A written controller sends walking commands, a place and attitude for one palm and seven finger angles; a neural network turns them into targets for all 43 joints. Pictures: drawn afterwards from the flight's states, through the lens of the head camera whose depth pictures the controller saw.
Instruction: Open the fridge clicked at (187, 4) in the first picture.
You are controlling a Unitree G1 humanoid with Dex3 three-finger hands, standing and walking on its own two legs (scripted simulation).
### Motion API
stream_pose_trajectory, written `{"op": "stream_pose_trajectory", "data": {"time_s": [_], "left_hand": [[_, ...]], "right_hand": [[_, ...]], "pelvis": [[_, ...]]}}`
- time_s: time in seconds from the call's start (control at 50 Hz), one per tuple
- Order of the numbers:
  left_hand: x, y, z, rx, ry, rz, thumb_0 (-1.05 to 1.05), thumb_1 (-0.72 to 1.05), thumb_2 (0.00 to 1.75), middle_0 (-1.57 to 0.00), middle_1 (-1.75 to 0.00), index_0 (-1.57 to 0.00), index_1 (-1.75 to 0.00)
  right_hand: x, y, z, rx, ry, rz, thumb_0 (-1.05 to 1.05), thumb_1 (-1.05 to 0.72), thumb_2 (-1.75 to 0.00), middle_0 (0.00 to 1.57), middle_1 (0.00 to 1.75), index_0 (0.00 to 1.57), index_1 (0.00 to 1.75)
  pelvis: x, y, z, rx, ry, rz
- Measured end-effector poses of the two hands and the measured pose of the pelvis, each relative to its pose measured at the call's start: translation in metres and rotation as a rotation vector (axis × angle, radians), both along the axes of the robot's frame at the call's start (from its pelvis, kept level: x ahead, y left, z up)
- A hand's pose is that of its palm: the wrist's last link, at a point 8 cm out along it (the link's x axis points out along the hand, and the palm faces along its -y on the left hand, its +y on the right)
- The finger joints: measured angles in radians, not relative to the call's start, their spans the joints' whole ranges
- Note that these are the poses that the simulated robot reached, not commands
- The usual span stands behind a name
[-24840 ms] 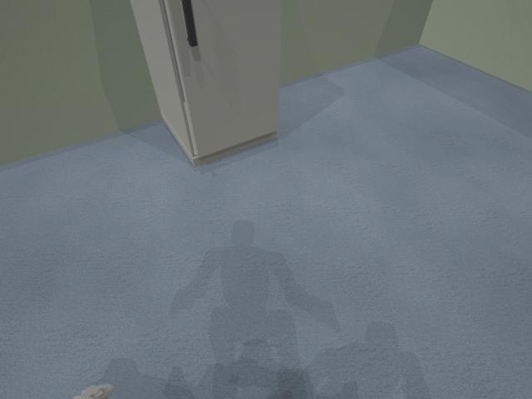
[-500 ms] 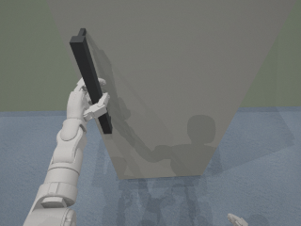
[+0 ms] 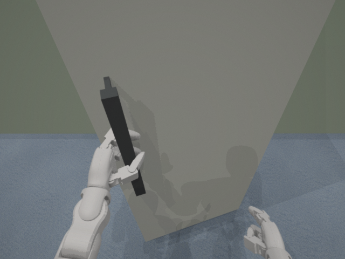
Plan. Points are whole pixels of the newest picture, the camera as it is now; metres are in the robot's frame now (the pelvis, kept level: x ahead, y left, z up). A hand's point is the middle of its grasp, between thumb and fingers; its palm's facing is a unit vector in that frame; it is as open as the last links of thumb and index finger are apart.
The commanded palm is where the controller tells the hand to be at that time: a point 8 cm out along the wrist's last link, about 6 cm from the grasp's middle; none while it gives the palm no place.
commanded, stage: walk backward, drawing the door open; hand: left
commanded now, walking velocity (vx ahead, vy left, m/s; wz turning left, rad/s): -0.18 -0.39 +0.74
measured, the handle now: (127, 146) +0.34 +0.11 +0.11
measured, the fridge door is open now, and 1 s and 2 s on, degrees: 20 54 70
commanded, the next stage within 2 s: stop walking and hold the door back in 1.34 s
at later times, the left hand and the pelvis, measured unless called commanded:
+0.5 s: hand (169, 223) +0.17 +0.01 +0.11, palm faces +0.13 -0.97 -0.18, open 7.0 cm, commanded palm +0.13 +0.06 +0.11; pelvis -0.10 -0.12 -0.01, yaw +10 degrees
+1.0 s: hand out of the picture +0.09 -0.11 +0.10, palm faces +0.49 -0.85 -0.16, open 7.3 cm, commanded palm +0.04 -0.08 +0.11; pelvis -0.09 -0.34 -0.02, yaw +36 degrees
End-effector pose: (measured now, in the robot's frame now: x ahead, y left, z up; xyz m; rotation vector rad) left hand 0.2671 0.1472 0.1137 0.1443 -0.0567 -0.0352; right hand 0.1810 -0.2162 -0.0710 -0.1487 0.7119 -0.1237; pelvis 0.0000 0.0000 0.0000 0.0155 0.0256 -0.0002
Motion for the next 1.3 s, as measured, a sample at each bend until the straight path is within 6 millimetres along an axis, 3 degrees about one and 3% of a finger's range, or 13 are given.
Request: {"op": "stream_pose_trajectory", "data": {"time_s": [0.16, 0.38, 0.56, 0.64, 0.74, 0.82, 0.9, 0.98, 1.02, 1.08, 1.2, 1.3], "left_hand": [[-0.038, -0.021, 0.001, 0.012, 0.010, 0.056, -0.02, 0.59, 0.67, -0.34, -1.35, -0.28, -1.36], [-0.095, -0.062, 0.001, 0.033, 0.001, 0.144, -0.03, 0.59, 0.65, -0.34, -1.34, -0.27, -1.35], [-0.135, -0.096, -0.003, 0.045, -0.055, 0.172, -0.05, 0.58, 0.66, -0.34, -1.35, -0.23, -1.31], [-0.154, -0.115, 0.001, 0.048, -0.006, 0.209, -0.05, 0.59, 0.67, -0.31, -1.30, -0.21, -1.32], [-0.177, -0.144, -0.001, 0.038, -0.019, 0.287, -0.04, 0.58, 0.70, -0.32, -1.30, -0.22, -1.31], [-0.192, -0.170, -0.005, 0.047, -0.078, 0.405, -0.05, 0.55, 0.73, -0.37, -1.34, -0.22, -1.31], [-0.207, -0.194, -0.003, 0.043, -0.051, 0.486, -0.04, 0.55, 0.74, -0.37, -1.32, -0.23, -1.33], [-0.218, -0.215, -0.003, 0.042, -0.055, 0.535, -0.04, 0.55, 0.75, -0.37, -1.32, -0.24, -1.33], [-0.222, -0.224, -0.006, 0.036, -0.091, 0.552, -0.04, 0.54, 0.75, -0.39, -1.33, -0.23, -1.33], [-0.227, -0.238, -0.007, 0.064, -0.114, 0.606, -0.05, 0.53, 0.76, -0.41, -1.35, -0.23, -1.33], [-0.241, -0.275, -0.002, 0.054, -0.041, 0.775, -0.04, 0.55, 0.77, -0.40, -1.32, -0.22, -1.37], [-0.251, -0.311, -0.002, 0.108, -0.036, 0.958, -0.05, 0.54, 0.78, -0.40, -1.33, -0.21, -1.39]], "right_hand": [[-0.050, -0.017, -0.017, 0.036, 0.073, 0.017, 0.00, -0.90, -0.90, 0.20, 0.30, 0.21, 0.30], [-0.124, -0.092, -0.048, 0.019, 0.175, -0.039, 0.01, -0.90, -0.90, 0.20, 0.30, 0.21, 0.30], [-0.147, -0.134, -0.049, -0.043, 0.119, 0.020, 0.01, -0.90, -0.90, 0.19, 0.30, 0.20, 0.30], [-0.149, -0.145, -0.043, -0.029, 0.185, 0.153, 0.01, -0.90, -0.90, 0.19, 0.30, 0.20, 0.30], [-0.124, -0.171, -0.042, -0.037, 0.201, 0.319, 0.01, -0.90, -0.90, 0.20, 0.30, 0.21, 0.30], [-0.082, -0.200, -0.055, -0.018, 0.152, 0.399, 0.01, -0.90, -0.90, 0.20, 0.30, 0.21, 0.30], [-0.043, -0.223, -0.055, -0.048, 0.121, 0.439, 0.01, -0.90, -0.90, 0.20, 0.30, 0.21, 0.30], [-0.007, -0.229, -0.040, -0.092, 0.044, 0.518, 0.01, -0.90, -0.90, 0.19, 0.30, 0.20, 0.30], [0.009, -0.228, -0.038, -0.093, -0.020, 0.559, 0.01, -0.90, -0.90, 0.19, 0.30, 0.20, 0.30], [0.019, -0.232, -0.031, -0.084, -0.024, 0.646, 0.01, -0.90, -0.90, 0.19, 0.30, 0.20, 0.30], [0.036, -0.262, -0.020, -0.084, 0.044, 0.812, 0.01, -0.90, -0.90, 0.20, 0.30, 0.21, 0.30], [0.071, -0.295, -0.039, -0.034, 0.083, 0.865, 0.01, -0.90, -0.90, 0.20, 0.30, 0.21, 0.30]], "pelvis": [[-0.034, -0.029, 0.001, 0.004, -0.010, 0.032], [-0.080, -0.086, -0.007, 0.022, -0.023, 0.082], [-0.114, -0.134, -0.019, 0.002, -0.047, 0.192], [-0.123, -0.169, -0.003, -0.040, -0.056, 0.298], [-0.121, -0.225, -0.003, -0.075, -0.021, 0.377], [-0.114, -0.277, -0.018, -0.067, -0.013, 0.445], [-0.105, -0.307, -0.016, -0.029, -0.023, 0.551], [-0.094, -0.332, -0.014, 0.002, -0.006, 0.613], [-0.091, -0.346, -0.023, -0.012, -0.005, 0.624], [-0.085, -0.382, -0.020, 0.022, -0.036, 0.664], [-0.055, -0.449, -0.001, -0.049, -0.081, 0.772], [-0.006, -0.498, -0.017, -0.048, -0.072, 0.851]]}}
